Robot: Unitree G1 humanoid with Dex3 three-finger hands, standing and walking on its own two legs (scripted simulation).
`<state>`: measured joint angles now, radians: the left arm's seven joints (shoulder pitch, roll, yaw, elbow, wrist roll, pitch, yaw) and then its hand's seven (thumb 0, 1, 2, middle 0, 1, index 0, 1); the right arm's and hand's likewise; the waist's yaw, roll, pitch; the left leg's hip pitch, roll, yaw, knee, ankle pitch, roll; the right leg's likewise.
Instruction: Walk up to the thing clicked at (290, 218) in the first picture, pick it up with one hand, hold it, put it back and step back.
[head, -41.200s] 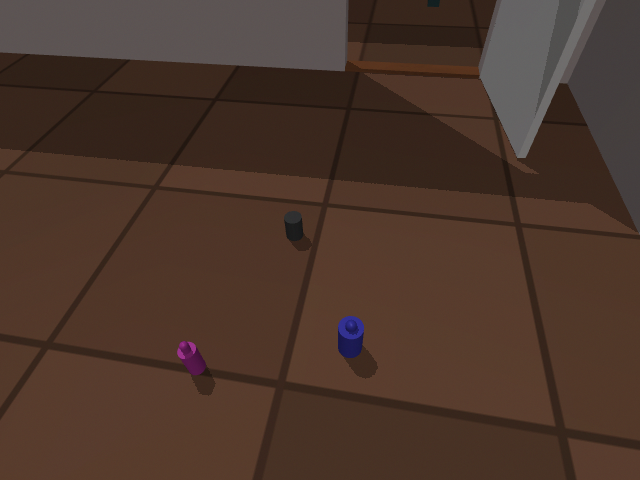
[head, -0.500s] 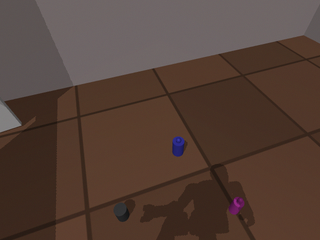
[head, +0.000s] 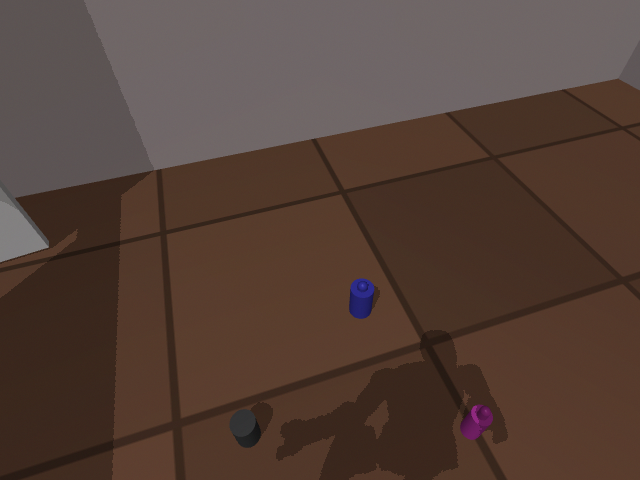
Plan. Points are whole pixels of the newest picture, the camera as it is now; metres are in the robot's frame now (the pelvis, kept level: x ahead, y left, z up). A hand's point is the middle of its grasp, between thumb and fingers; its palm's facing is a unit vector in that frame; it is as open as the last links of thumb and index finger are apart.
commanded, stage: walk up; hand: left
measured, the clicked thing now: (245, 428) +0.42 +0.25 -0.73
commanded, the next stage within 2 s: stand in 0.60 s
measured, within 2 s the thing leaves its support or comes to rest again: neither
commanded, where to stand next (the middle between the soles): +0.05 +0.00 m, yaw +1 degrees
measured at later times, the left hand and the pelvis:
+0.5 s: hand out of the picture +0.07 +0.24 -0.16, palm faces +0.00 -0.95 -0.32, open 7.4 cm; pelvis +0.01 +0.00 +0.00, yaw +0 degrees
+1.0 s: hand out of the picture +0.09 +0.25 -0.15, palm faces -0.01 -0.94 -0.35, open 7.4 cm; pelvis +0.01 -0.01 +0.00, yaw +0 degrees
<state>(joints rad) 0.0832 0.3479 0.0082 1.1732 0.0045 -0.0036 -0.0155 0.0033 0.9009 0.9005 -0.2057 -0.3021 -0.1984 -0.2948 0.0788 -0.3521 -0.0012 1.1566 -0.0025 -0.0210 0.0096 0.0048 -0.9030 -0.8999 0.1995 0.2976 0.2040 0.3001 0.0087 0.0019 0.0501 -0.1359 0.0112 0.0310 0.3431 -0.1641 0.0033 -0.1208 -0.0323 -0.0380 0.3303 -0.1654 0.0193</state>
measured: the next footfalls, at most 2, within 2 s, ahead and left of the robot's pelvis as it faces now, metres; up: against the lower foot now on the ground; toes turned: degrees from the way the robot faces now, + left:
none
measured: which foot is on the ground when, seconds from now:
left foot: down 0.00-1.00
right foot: down 0.00-1.00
